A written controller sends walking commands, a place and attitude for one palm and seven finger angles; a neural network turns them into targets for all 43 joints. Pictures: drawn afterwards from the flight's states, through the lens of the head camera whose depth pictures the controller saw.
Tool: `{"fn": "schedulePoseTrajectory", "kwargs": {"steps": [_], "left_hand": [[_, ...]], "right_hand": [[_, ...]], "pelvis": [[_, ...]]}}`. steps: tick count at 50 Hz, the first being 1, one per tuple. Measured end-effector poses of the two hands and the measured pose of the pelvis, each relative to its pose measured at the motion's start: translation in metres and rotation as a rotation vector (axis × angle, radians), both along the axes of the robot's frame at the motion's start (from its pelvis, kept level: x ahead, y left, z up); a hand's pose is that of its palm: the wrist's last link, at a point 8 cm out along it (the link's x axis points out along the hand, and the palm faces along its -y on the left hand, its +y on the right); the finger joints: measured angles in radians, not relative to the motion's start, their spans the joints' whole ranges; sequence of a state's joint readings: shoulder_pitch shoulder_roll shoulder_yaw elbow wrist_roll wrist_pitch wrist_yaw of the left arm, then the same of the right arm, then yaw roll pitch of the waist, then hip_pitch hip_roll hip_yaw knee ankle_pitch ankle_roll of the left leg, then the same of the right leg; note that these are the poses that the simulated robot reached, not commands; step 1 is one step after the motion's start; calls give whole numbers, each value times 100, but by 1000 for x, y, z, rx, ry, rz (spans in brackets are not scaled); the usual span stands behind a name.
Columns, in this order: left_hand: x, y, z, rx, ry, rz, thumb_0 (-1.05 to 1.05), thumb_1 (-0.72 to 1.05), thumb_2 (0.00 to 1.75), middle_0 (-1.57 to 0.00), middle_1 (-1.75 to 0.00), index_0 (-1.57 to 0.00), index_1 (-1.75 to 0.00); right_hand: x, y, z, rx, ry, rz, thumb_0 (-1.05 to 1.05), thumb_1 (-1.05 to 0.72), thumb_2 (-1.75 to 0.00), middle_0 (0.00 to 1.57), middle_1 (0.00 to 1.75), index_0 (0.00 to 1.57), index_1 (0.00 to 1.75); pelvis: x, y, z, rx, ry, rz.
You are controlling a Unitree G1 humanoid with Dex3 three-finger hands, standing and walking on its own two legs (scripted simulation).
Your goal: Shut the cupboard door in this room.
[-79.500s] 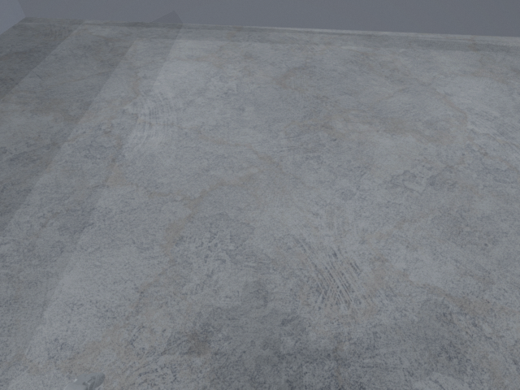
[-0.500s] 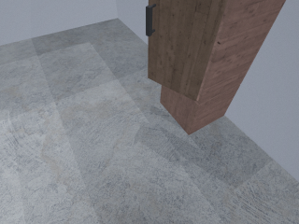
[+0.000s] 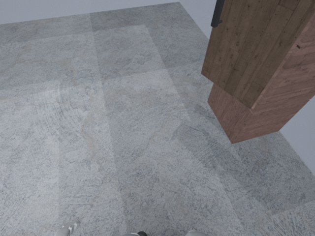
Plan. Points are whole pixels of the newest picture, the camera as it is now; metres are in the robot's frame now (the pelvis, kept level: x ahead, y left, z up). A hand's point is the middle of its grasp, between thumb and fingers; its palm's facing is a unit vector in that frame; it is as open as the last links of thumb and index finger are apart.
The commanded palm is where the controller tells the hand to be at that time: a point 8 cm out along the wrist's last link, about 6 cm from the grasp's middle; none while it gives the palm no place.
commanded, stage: walk to a spot facing it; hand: left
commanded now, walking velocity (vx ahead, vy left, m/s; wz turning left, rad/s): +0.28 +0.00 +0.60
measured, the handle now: (221, 9) +1.01 -0.27 +0.05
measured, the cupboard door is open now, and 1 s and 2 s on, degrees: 23 23 23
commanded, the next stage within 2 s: turn to face it in 1.20 s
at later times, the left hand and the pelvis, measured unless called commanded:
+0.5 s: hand out of the picture -0.05 +0.13 -0.16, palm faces +0.43 -0.87 -0.24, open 7.4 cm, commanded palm none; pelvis +0.09 -0.01 -0.01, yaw +22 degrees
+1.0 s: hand (66, 173) +0.31 +0.31 -0.15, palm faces +0.45 -0.87 -0.20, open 7.4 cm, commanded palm none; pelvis +0.28 +0.08 +0.00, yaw +29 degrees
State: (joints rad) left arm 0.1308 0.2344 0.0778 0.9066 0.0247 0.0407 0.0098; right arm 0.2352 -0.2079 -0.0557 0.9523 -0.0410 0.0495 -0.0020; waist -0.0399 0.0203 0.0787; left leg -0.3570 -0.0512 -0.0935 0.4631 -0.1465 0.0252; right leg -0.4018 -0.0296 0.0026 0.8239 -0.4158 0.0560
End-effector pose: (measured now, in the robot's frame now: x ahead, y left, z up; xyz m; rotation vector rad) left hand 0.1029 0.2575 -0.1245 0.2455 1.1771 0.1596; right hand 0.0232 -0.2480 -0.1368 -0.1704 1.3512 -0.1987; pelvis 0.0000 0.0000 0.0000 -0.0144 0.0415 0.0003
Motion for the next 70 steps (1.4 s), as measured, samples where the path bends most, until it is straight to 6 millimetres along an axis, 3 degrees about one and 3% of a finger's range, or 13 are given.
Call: {"fn": "schedulePoseTrajectory", "kwargs": {"steps": [4, 8, 15, 21, 26, 29, 33, 41, 48, 53, 56, 61, 70], "left_hand": [[-11, -15, 4, 20, -42, 31, 0, 90, 89, -20, -30, -20, -30], [-47, -29, 13, 27, 2, 122, 0, 90, 89, -20, -30, -20, -30], [-98, -51, 17, -1, 101, 279, 0, 90, 89, -20, -30, -20, -30], [-143, -71, 6, -52, 203, 450, 0, 90, 89, -20, -30, -20, -30], [-176, -83, -6, -123, 345, 570, 0, 90, 89, -20, -30, -20, -30], [-182, -75, -19, -170, 413, 612, 0, 90, 89, -20, -30, -20, -30], [-143, -37, -30, -160, 363, 620, 1, 90, 89, -20, -30, -20, -30], [19, 49, -10, -83, 4, 546, 0, 91, 89, -19, -29, -20, -30], [146, 85, 4, -54, -132, 464, 0, 91, 89, -19, -29, -20, -30], [216, 96, 1, -19, -183, 441, 0, 90, 89, -20, -29, -20, -30], [224, 93, 4, -20, -177, 493, 0, 90, 89, -20, -30, -20, -30], [207, 83, 3, -42, -100, 637, -1, 91, 89, -20, -30, -20, -30], [149, 91, -18, -75, 60, 817, -1, 93, 89, -20, -30, -20, -30]], "right_hand": [[17, -25, -12, 13, -17, 35, 1, -91, -90, 20, 30, 21, 30], [49, -40, -9, 21, -34, 102, 1, -91, -90, 20, 30, 20, 30], [123, -34, 2, 54, -81, 244, 1, -91, -90, 19, 30, 20, 30], [207, 13, -3, 78, -97, 421, 1, -92, -90, 19, 30, 20, 30], [293, 85, -3, 109, -199, 575, 1, -92, -90, 19, 30, 20, 30], [337, 126, -4, 115, -309, 632, 1, -91, -90, 19, 30, 20, 30], [352, 147, 0, 96, -333, 642, 0, -91, -90, 20, 30, 20, 30], [331, 134, 7, 42, -135, 572, 0, -92, -90, 20, 30, 21, 30], [326, 113, -1, 23, 42, 478, 1, -92, -90, 20, 30, 21, 30], [347, 105, -18, 23, 166, 449, 1, -91, -90, 20, 30, 20, 30], [380, 113, -14, 20, 183, 486, 1, -91, -90, 20, 30, 20, 30], [463, 150, -4, 28, 107, 587, 1, -91, -90, 20, 30, 20, 30], [600, 273, 7, 57, -134, 829, 1, -92, -90, 19, 30, 20, 30]], "pelvis": [[2, -20, -8, 33, 7, 48], [10, -30, 0, 44, -7, 112], [39, -36, 10, 71, -12, 232], [68, -24, 2, 60, -19, 337], [97, 1, -10, 56, -18, 393], [117, 26, -25, 38, -23, 421], [137, 44, -24, 48, -47, 442], [191, 69, 0, 36, -44, 490], [259, 82, 0, 50, -21, 508], [314, 87, -13, 46, -15, 539], [336, 92, -8, 46, -22, 584], [367, 106, 3, 43, -16, 660], [396, 149, -4, 16, -34, 753]]}}
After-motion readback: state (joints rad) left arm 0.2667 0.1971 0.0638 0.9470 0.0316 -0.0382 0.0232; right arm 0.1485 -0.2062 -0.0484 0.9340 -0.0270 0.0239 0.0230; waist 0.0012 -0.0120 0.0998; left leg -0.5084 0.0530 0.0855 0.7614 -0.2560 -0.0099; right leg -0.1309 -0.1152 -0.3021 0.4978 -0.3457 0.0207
